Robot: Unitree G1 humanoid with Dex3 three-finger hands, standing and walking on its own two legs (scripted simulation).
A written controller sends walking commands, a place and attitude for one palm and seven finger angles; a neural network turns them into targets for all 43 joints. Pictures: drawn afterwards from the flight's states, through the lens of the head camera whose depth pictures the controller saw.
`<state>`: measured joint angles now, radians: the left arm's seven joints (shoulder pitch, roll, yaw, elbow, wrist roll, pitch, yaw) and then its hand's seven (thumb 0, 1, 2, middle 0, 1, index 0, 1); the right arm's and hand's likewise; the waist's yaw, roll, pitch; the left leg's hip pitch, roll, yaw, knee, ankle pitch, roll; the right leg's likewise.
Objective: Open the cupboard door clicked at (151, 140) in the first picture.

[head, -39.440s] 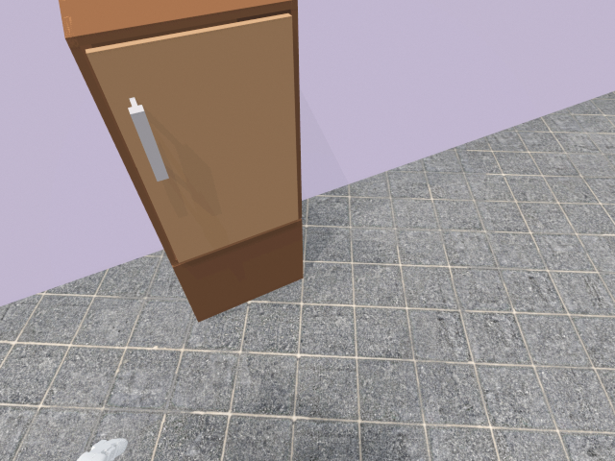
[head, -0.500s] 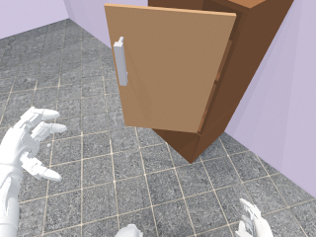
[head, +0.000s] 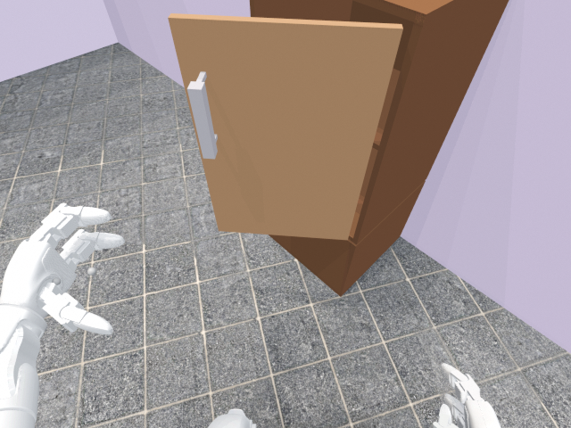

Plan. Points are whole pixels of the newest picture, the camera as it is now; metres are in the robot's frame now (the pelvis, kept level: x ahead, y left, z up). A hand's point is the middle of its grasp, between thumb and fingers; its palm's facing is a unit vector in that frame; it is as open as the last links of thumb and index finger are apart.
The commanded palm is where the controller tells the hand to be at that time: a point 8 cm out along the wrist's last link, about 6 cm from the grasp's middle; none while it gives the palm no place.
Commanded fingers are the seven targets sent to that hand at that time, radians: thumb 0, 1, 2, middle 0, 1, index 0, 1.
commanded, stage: move the hooked fingers beside the handle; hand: left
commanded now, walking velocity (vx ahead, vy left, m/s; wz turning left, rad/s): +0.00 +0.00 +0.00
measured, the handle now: (206, 116) +0.64 +0.20 +0.07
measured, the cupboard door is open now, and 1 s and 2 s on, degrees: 41 41 41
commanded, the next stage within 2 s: none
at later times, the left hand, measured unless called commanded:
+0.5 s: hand (129, 217) +0.37 +0.25 +0.08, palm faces -0.05 -1.00 -0.01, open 14.0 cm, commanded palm +0.35 +0.31 +0.08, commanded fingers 0.00 -0.50 0.30 -0.30 -1.20 -0.30 -1.20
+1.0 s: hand (144, 176) +0.46 +0.26 +0.09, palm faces -0.04 -1.00 +0.01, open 14.0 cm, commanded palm +0.44 +0.31 +0.08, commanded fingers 0.00 -0.50 0.30 -0.30 -1.20 -0.30 -1.20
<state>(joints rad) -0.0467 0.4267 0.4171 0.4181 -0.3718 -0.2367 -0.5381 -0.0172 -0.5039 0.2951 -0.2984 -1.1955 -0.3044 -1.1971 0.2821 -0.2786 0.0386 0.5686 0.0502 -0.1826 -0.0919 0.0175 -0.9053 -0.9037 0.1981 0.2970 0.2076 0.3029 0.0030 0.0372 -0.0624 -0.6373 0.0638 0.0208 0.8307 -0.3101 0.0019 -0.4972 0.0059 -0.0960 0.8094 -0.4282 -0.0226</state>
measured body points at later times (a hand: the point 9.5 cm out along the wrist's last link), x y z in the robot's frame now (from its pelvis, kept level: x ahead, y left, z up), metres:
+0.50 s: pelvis +0.00 +0.00 -0.01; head +0.06 +0.01 +0.44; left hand +0.37 +0.31 +0.09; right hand +0.12 -0.26 -0.10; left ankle +0.06 +0.12 -0.70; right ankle -0.01 -0.11 -0.70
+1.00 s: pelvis +0.01 +0.01 -0.02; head +0.09 +0.03 +0.42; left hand +0.45 +0.31 +0.09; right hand +0.06 -0.27 -0.12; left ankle +0.06 +0.12 -0.70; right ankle -0.01 -0.11 -0.70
